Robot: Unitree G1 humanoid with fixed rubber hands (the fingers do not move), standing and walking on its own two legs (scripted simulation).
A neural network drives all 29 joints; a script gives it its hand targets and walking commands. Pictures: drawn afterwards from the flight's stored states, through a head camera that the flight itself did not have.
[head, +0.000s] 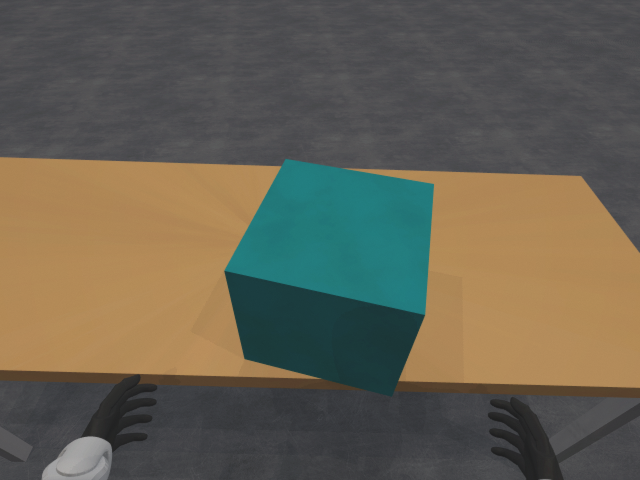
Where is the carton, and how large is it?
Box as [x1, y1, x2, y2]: [224, 159, 433, 396]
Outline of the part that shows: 285,159 224,270 244,358 391,396 424,316 433,184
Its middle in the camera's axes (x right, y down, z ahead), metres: +0.03 +0.05 +0.62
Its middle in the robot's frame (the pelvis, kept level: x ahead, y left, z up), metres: +0.42 +0.00 -0.01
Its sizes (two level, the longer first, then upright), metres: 0.250 0.243 0.227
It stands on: a table, 0.66 m high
